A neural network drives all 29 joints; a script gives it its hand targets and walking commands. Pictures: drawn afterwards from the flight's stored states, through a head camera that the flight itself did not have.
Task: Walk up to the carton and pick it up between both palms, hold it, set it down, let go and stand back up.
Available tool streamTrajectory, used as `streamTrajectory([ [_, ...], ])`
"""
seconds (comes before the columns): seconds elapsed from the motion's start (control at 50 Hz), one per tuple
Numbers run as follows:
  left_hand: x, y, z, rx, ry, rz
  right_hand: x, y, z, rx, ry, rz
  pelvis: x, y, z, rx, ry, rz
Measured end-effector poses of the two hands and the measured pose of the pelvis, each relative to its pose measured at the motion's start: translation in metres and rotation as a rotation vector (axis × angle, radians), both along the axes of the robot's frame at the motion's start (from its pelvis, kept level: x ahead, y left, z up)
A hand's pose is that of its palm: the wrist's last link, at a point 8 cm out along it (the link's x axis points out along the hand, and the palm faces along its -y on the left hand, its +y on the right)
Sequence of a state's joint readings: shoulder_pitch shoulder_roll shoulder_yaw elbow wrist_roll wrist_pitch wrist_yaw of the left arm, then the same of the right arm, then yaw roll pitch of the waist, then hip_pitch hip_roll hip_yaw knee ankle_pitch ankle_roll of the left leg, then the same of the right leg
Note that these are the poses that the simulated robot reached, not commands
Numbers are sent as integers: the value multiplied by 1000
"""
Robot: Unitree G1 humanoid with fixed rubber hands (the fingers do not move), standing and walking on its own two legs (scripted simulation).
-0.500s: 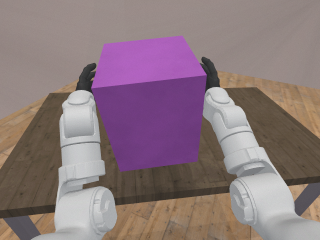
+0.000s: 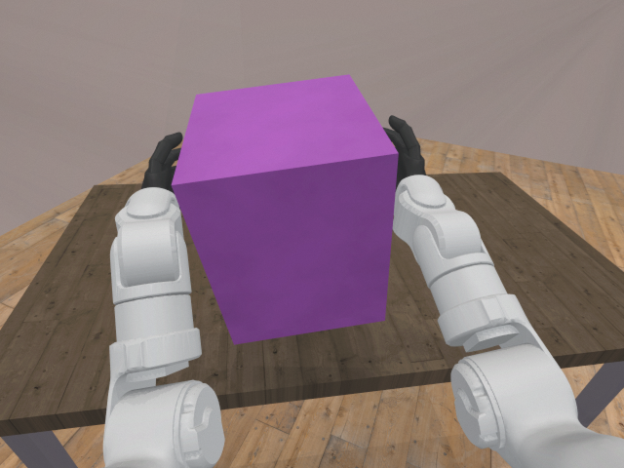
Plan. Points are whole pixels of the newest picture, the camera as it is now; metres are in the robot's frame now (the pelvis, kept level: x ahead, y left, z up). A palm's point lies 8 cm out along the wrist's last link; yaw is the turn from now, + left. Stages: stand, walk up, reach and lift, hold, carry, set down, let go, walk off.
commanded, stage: hold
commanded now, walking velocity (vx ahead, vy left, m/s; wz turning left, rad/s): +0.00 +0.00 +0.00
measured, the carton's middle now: (291, 209) +0.38 +0.00 +0.21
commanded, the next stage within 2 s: none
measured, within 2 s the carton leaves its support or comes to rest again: neither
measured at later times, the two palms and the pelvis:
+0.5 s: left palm (161, 194) +0.35 +0.15 +0.25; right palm (409, 178) +0.36 -0.14 +0.27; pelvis +0.00 +0.00 +0.00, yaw +0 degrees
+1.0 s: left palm (160, 194) +0.36 +0.16 +0.25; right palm (408, 179) +0.36 -0.14 +0.26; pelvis +0.00 +0.00 +0.00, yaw +0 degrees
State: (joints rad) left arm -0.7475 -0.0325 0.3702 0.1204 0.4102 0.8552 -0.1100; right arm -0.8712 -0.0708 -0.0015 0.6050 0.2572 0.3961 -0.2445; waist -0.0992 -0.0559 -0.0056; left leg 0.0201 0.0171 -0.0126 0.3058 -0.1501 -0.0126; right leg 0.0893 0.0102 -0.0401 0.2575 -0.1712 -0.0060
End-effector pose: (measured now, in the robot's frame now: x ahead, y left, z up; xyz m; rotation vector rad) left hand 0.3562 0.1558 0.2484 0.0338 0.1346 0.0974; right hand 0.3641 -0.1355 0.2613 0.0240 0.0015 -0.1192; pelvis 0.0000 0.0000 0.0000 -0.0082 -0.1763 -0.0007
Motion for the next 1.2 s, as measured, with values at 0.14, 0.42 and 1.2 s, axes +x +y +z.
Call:
streamTrajectory([
  [0.14,-1,-1,0,-1,-4,-1,-2,-1,1,2,-1,-2,1,0,0,0,-5,-2],
  [0.42,-3,-2,6,-2,-1,1,-3,-2,4,3,6,-2,-2,-2,0,1,-1,-4],
  [1.2,-3,-2,10,-1,-30,-7,-6,-2,8,-3,-10,-10,-2,-1,0,-2,-2,0],
])
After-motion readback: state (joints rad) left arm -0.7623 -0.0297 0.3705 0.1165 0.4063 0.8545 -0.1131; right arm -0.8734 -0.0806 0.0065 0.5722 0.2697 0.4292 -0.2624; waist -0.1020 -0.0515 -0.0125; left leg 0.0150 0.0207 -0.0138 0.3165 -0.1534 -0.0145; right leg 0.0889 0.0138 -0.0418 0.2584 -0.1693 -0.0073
